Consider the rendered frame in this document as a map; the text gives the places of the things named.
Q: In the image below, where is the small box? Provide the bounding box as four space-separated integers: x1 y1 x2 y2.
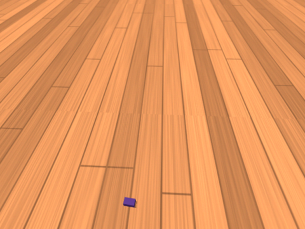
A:
123 197 136 208

